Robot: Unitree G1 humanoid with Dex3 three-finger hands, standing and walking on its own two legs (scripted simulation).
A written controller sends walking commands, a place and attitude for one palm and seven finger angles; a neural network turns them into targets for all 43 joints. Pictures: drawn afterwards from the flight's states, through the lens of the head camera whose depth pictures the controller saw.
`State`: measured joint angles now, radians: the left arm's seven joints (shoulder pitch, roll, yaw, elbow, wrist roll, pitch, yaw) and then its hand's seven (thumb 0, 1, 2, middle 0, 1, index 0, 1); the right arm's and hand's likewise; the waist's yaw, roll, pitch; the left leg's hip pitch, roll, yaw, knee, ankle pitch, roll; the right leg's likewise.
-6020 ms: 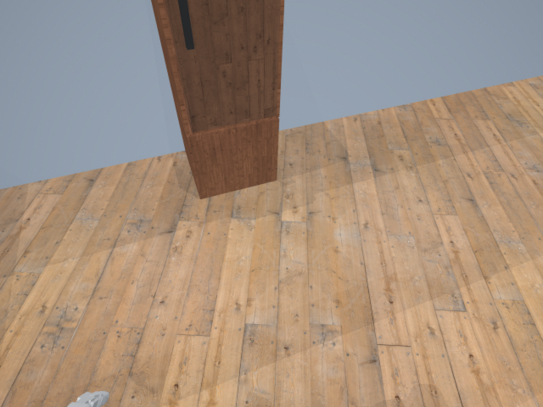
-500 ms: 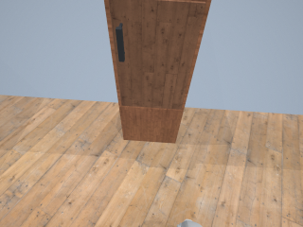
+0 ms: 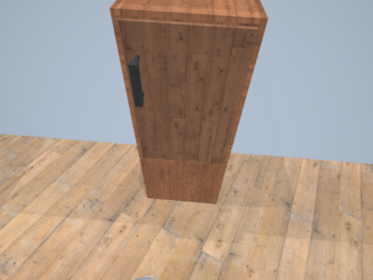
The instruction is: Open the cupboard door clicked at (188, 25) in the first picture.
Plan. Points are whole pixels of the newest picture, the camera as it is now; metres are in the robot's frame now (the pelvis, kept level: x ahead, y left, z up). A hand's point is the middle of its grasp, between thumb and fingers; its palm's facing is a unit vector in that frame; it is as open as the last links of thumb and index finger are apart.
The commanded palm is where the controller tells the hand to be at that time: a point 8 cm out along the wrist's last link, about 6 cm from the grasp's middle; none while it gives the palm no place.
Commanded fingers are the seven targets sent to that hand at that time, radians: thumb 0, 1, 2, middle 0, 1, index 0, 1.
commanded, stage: come to a stop and stand still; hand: left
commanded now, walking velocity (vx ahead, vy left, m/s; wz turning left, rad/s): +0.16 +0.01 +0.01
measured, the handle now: (138, 81) +0.64 +0.20 +0.08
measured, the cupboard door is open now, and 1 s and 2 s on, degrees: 0 0 0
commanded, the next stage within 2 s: look again from close up in 1.60 s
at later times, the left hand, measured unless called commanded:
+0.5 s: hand out of the picture +0.12 +0.17 -0.17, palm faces +0.01 -0.96 -0.27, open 7.3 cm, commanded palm none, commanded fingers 0.00 0.90 0.90 -0.20 -0.30 -0.20 -0.30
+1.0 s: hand out of the picture +0.03 +0.19 -0.18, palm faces +0.07 -0.97 -0.22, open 7.3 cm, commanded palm none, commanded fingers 0.00 0.90 0.90 -0.20 -0.30 -0.20 -0.30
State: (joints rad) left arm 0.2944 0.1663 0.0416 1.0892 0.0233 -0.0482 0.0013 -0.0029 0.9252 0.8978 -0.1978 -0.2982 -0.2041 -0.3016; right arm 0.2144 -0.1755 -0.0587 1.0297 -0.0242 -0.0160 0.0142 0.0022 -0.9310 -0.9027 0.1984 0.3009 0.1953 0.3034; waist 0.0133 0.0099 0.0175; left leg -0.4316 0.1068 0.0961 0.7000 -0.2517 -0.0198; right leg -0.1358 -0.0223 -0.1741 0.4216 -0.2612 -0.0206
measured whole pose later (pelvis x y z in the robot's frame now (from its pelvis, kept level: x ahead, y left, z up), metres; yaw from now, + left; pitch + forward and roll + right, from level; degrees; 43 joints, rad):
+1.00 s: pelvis +0.03 +0.00 +0.00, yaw +0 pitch +1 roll +0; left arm 0.27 0.20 0.05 1.07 0.01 0.04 0.01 0.00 0.91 0.90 -0.20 -0.30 -0.20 -0.30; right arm 0.25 -0.18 -0.04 1.05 -0.03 0.01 -0.01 0.00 -0.91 -0.90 0.20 0.30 0.20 0.30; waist 0.03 -0.01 0.00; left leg -0.15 0.03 0.02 0.44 -0.31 -0.01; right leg -0.34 -0.03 -0.08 0.52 -0.25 -0.01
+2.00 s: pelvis +0.04 +0.01 +0.00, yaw +0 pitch -1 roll +0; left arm 0.29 0.15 -0.01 1.10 0.01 0.00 0.02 0.00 0.91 0.90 -0.20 -0.30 -0.20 -0.30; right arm 0.28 -0.18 0.00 1.04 -0.02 -0.01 -0.03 0.00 -0.94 -0.90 0.20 0.30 0.20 0.30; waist 0.01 0.03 0.03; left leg -0.15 0.01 0.07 0.50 -0.34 0.01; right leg -0.23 -0.04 -0.06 0.53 -0.28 0.00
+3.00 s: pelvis +0.11 +0.00 -0.01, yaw +0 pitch +1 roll +1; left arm 0.22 0.17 0.03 1.04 0.01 0.01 0.04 0.01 0.92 0.90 -0.20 -0.30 -0.20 -0.30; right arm 0.24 -0.14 -0.03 1.07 -0.01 0.01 -0.05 0.01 -0.93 -0.90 0.20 0.30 0.20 0.30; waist 0.01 -0.02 0.07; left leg -0.18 0.02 0.10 0.55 -0.38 -0.01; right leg -0.29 -0.05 -0.08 0.66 -0.39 -0.02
